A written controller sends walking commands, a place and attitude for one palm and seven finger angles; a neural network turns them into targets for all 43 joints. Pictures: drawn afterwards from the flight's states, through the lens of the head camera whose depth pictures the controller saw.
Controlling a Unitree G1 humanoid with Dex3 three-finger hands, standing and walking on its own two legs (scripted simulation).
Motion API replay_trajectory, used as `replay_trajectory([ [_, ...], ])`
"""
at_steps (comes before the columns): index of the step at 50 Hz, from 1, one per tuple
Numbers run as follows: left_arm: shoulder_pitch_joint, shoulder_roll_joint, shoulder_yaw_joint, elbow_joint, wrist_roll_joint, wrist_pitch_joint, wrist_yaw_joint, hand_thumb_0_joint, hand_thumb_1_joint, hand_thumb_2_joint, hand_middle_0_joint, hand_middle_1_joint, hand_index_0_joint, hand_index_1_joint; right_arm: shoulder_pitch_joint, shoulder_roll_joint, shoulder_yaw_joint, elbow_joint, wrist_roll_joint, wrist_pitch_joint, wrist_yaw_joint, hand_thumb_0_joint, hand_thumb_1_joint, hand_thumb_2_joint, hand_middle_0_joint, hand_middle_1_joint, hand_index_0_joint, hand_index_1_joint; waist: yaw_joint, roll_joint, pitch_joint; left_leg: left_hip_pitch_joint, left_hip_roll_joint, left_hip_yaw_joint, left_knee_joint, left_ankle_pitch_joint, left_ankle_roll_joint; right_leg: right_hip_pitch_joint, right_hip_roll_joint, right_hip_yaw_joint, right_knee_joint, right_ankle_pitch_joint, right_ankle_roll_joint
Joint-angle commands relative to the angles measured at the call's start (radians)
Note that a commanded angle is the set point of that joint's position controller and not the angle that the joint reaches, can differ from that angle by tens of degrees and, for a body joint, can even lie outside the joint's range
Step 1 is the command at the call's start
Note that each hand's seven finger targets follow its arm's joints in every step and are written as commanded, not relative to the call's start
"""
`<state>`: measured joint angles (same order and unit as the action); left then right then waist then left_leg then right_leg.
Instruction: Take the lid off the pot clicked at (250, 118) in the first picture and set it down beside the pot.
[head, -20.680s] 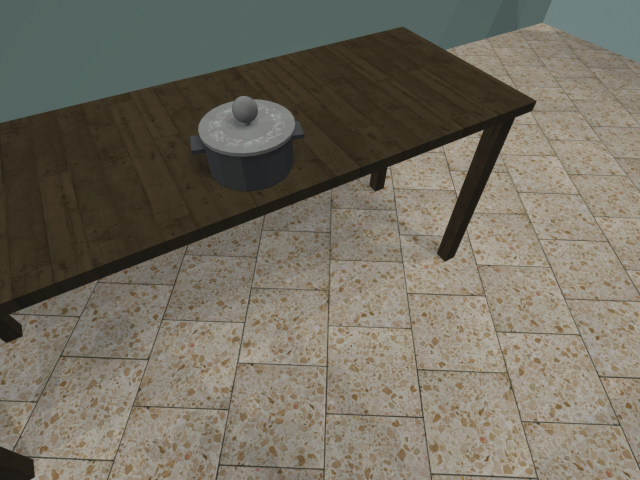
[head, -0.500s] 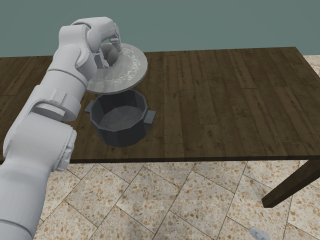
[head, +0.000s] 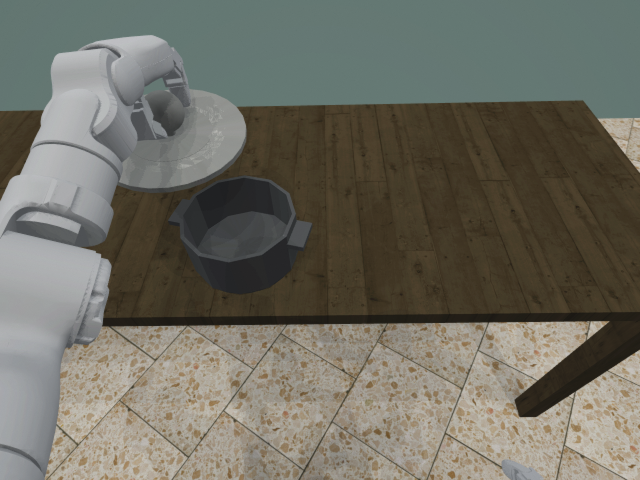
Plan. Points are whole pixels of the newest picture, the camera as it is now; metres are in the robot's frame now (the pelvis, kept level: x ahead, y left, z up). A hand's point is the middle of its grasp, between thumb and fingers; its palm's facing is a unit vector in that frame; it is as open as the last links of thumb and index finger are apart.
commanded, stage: move the lid sideways beside the pot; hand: left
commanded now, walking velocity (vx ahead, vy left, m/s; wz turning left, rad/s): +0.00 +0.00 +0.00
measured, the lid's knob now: (163, 112) +0.51 +0.18 +0.20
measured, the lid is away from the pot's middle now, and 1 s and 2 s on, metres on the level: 0.06 0.16 0.23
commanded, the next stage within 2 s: lower the lid onto the table in 1.54 s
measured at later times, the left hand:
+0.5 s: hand (100, 117) +0.48 +0.23 +0.22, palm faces -0.29 -0.04 -0.96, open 8.4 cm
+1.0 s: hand (57, 124) +0.47 +0.28 +0.22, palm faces -0.30 -0.07 -0.95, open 8.4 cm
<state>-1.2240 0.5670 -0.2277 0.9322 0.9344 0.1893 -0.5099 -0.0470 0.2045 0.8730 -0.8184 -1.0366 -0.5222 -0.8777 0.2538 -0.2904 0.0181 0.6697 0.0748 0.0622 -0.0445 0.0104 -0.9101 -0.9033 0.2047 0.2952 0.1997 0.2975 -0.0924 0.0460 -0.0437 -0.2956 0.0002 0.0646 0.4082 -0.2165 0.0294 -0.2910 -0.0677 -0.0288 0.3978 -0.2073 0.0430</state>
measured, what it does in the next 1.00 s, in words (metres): stands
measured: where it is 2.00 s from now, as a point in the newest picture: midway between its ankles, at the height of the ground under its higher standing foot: outside the picture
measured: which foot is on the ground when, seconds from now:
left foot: down 0.00-1.00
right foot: down 0.00-1.00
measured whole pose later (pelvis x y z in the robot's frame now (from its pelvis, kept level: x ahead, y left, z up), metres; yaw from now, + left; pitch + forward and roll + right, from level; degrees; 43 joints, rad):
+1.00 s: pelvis +0.00 +0.01 +0.00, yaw +0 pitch +7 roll -1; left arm -1.19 0.79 -0.12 0.98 0.95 0.03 -0.55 -0.05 0.21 0.87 -0.82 -1.04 -0.52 -0.88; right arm 0.27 -0.31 0.02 0.68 0.09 0.12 -0.06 0.01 -0.91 -0.90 0.21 0.30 0.20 0.30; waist -0.10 0.04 -0.03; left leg -0.33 0.01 0.05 0.43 -0.23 0.04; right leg -0.29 -0.06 -0.04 0.36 -0.19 0.05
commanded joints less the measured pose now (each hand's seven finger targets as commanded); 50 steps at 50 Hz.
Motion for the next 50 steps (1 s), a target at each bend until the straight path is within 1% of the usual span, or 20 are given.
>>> replay_trajectory([
  [1, -0.656, 0.248, 0.067, -0.262, 0.017, -0.024, 0.055, 0.0, 0.603, 1.049, -0.941, -1.098, -0.73, -1.001, -0.007, -0.137, -0.05, -0.108, -0.002, -0.031, -0.009, 0.0, -0.9, -0.9, 0.2, 0.3, 0.2, 0.3, -0.007, 0.004, -0.425, 0.273, -0.025, -0.058, 0.014, 0.357, 0.043, 0.064, 0.067, -0.025, -0.004, 0.337, -0.08],
  [2, -0.662, 0.264, 0.081, -0.284, 0.023, -0.028, 0.057, 0.0, 0.603, 1.049, -0.941, -1.098, -0.73, -1.001, -0.011, -0.134, -0.051, -0.112, -0.005, -0.031, -0.007, 0.0, -0.9, -0.9, 0.2, 0.3, 0.2, 0.3, -0.003, 0.036, -0.446, 0.293, -0.025, -0.059, 0.019, 0.368, 0.042, 0.059, 0.069, -0.022, -0.003, 0.329, -0.078],
  [5, -0.64, 0.261, 0.08, -0.221, 0.023, -0.025, 0.047, 0.0, 0.603, 1.049, -0.941, -1.098, -0.73, -1.001, 0.0, -0.136, -0.05, -0.1, -0.003, -0.024, -0.012, 0.0, -0.9, -0.9, 0.2, 0.3, 0.2, 0.3, -0.012, 0.002, -0.415, 0.276, -0.025, -0.059, 0.018, 0.337, 0.045, 0.043, 0.072, -0.029, -0.009, 0.31, -0.077],
  [8, -0.631, 0.337, 0.127, -0.194, 0.023, -0.03, 0.042, 0.0, 0.603, 1.049, -0.941, -1.098, -0.73, -1.001, -0.001, -0.15, -0.048, -0.097, 0.0, -0.013, -0.014, 0.0, -0.9, -0.9, 0.2, 0.3, 0.2, 0.3, -0.008, -0.036, -0.414, 0.239, -0.027, -0.054, 0.011, 0.315, 0.046, 0.073, 0.07, -0.027, -0.009, 0.324, -0.077],
  [11, -0.699, 0.304, 0.086, -0.308, 0.009, -0.055, 0.045, 0.0, 0.603, 1.049, -0.941, -1.098, -0.73, -1.001, 0.0, -0.146, -0.054, -0.109, 0.002, -0.026, -0.012, 0.0, -0.9, -0.9, 0.2, 0.3, 0.2, 0.3, -0.012, 0.039, -0.462, 0.31, -0.02, -0.066, 0.024, 0.403, 0.043, 0.055, 0.069, -0.029, -0.008, 0.341, -0.078],
  [13, -0.682, 0.342, 0.125, -0.331, 0.029, -0.071, 0.052, 0.0, 0.603, 1.049, -0.941, -1.098, -0.73, -1.001, 0.006, -0.14, -0.057, -0.109, -0.006, -0.03, -0.012, 0.0, -0.9, -0.9, 0.2, 0.3, 0.2, 0.3, -0.003, 0.067, -0.51, 0.354, -0.017, -0.078, 0.038, 0.471, 0.043, 0.052, 0.073, -0.025, -0.003, 0.349, -0.078],
  [20, -0.581, 0.354, 0.133, -0.16, 0.024, -0.046, 0.029, 0.0, 0.603, 1.049, -0.941, -1.098, -0.73, -1.001, 0.015, -0.157, -0.052, -0.091, 0.002, 0.008, -0.005, 0.0, -0.9, -0.9, 0.2, 0.3, 0.2, 0.3, -0.004, -0.036, -0.37, 0.227, -0.022, -0.063, 0.01, 0.348, 0.041, 0.048, 0.076, -0.04, -0.015, 0.308, -0.078],
  [22, -0.641, 0.394, 0.144, -0.254, 0.037, -0.062, 0.035, 0.0, 0.603, 1.049, -0.941, -1.098, -0.73, -1.001, 0.015, -0.159, -0.055, -0.101, -0.001, 0.011, -0.003, 0.0, -0.9, -0.9, 0.2, 0.3, 0.2, 0.3, -0.001, 0.012, -0.441, 0.265, -0.018, -0.068, 0.015, 0.395, 0.039, 0.068, 0.074, -0.032, -0.011, 0.325, -0.078],
  [23, -0.64, 0.369, 0.127, -0.242, 0.045, -0.067, 0.034, 0.0, 0.603, 1.049, -0.941, -1.098, -0.73, -1.001, 0.006, -0.152, -0.056, -0.107, -0.001, 0.008, -0.005, 0.0, -0.9, -0.9, 0.2, 0.3, 0.2, 0.3, -0.005, 0.037, -0.445, 0.283, -0.02, -0.07, 0.025, 0.405, 0.041, 0.047, 0.075, -0.032, -0.011, 0.316, -0.08],
  [27, -0.617, 0.431, 0.175, -0.259, 0.037, -0.09, 0.031, 0.0, 0.603, 1.049, -0.941, -1.098, -0.73, -1.001, 0.022, -0.155, -0.058, -0.106, -0.002, 0.012, -0.011, 0.0, -0.9, -0.9, 0.2, 0.3, 0.2, 0.3, -0.003, 0.013, -0.486, 0.295, -0.018, -0.072, 0.032, 0.443, 0.046, 0.079, 0.075, -0.026, -0.012, 0.346, -0.075],
  [29, -0.597, 0.445, 0.18, -0.191, 0.03, -0.093, 0.022, 0.0, 0.603, 1.049, -0.941, -1.098, -0.73, -1.001, 0.03, -0.161, -0.056, -0.092, 0.003, 0.017, -0.016, 0.0, -0.9, -0.9, 0.2, 0.3, 0.2, 0.3, -0.005, -0.021, -0.435, 0.257, -0.018, -0.063, 0.019, 0.374, 0.05, 0.077, 0.075, -0.034, -0.019, 0.324, -0.073],
  [33, -0.6, 0.432, 0.161, -0.195, 0.04, -0.104, 0.024, 0.0, 0.603, 1.049, -0.941, -1.098, -0.73, -1.001, 0.029, -0.161, -0.058, -0.092, 0.002, 0.018, -0.015, 0.0, -0.9, -0.9, 0.2, 0.3, 0.2, 0.3, -0.005, 0.031, -0.426, 0.268, -0.016, -0.068, 0.027, 0.416, 0.045, 0.052, 0.077, -0.035, -0.02, 0.321, -0.077],
  [36, -0.568, 0.455, 0.17, -0.195, 0.035, -0.113, 0.025, 0.0, 0.603, 1.049, -0.941, -1.098, -0.73, -1.001, 0.033, -0.171, -0.06, -0.096, 0.005, 0.022, -0.015, 0.0, -0.9, -0.9, 0.2, 0.3, 0.2, 0.3, -0.004, 0.051, -0.424, 0.265, -0.017, -0.068, 0.034, 0.431, 0.044, 0.06, 0.075, -0.032, -0.023, 0.337, -0.08],
  [37, -0.559, 0.492, 0.2, -0.174, 0.044, -0.116, 0.024, 0.0, 0.603, 1.049, -0.941, -1.098, -0.73, -1.001, 0.036, -0.168, -0.057, -0.091, 0.003, 0.027, -0.015, 0.0, -0.9, -0.9, 0.2, 0.3, 0.2, 0.3, 0.0, 0.019, -0.425, 0.244, -0.017, -0.063, 0.03, 0.399, 0.045, 0.078, 0.077, -0.031, -0.02, 0.331, -0.076],
  [38, -0.543, 0.459, 0.17, -0.117, 0.042, -0.115, 0.017, 0.0, 0.603, 1.049, -0.941, -1.098, -0.73, -1.001, 0.028, -0.168, -0.052, -0.087, 0.008, 0.031, -0.019, 0.0, -0.9, -0.9, 0.2, 0.3, 0.2, 0.3, -0.007, 0.005, -0.379, 0.215, -0.019, -0.054, 0.024, 0.356, 0.047, 0.062, 0.077, -0.035, -0.025, 0.315, -0.075],
  [41, -0.603, 0.435, 0.133, -0.207, 0.025, -0.124, 0.015, 0.0, 0.603, 1.049, -0.941, -1.098, -0.73, -1.001, 0.023, -0.172, -0.057, -0.093, 0.014, 0.032, -0.019, 0.0, -0.9, -0.9, 0.2, 0.3, 0.2, 0.3, -0.012, 0.063, -0.41, 0.257, -0.013, -0.061, 0.027, 0.39, 0.045, 0.046, 0.074, -0.036, -0.028, 0.311, -0.079],
  [45, -0.592, 0.555, 0.221, -0.221, 0.042, -0.154, 0.018, 0.0, 0.603, 1.049, -0.941, -1.098, -0.73, -1.001, 0.042, -0.174, -0.054, -0.086, 0.007, 0.03, -0.028, 0.0, -0.9, -0.9, 0.2, 0.3, 0.2, 0.3, -0.001, 0.055, -0.457, 0.269, -0.014, -0.06, 0.03, 0.383, 0.052, 0.086, 0.077, -0.032, -0.029, 0.316, -0.074],
  [46, -0.561, 0.527, 0.203, -0.202, 0.023, -0.158, 0.016, 0.0, 0.603, 1.049, -0.941, -1.098, -0.73, -1.001, 0.041, -0.177, -0.055, -0.089, 0.011, 0.031, -0.031, 0.0, -0.9, -0.9, 0.2, 0.3, 0.2, 0.3, -0.008, 0.062, -0.437, 0.262, -0.016, -0.06, 0.034, 0.4, 0.052, 0.076, 0.075, -0.031, -0.034, 0.328, -0.077],
  [48, -0.543, 0.556, 0.217, -0.137, 0.025, -0.164, 0.008, 0.0, 0.603, 1.049, -0.941, -1.098, -0.73, -1.001, 0.047, -0.18, -0.051, -0.073, 0.011, 0.036, -0.034, 0.0, -0.9, -0.9, 0.2, 0.3, 0.2, 0.3, -0.006, -0.003, -0.392, 0.202, -0.017, -0.044, 0.022, 0.314, 0.057, 0.095, 0.075, -0.033, -0.037, 0.316, -0.069],
  [50, -0.565, 0.568, 0.212, -0.155, 0.027, -0.17, 0.007, 0.0, 0.603, 1.049, -0.941, -1.098, -0.73, -1.001, 0.04, -0.181, -0.05, -0.074, 0.014, 0.038, -0.035, 0.0, -0.9, -0.9, 0.2, 0.3, 0.2, 0.3, -0.003, 0.023, -0.387, 0.197, -0.018, -0.044, 0.018, 0.31, 0.056, 0.097, 0.074, -0.035, -0.035, 0.32, -0.072],
])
